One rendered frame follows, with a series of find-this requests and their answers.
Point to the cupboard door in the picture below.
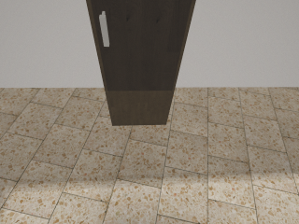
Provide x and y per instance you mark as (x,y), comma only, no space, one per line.
(145,41)

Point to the handle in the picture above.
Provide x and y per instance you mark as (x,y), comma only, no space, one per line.
(104,30)

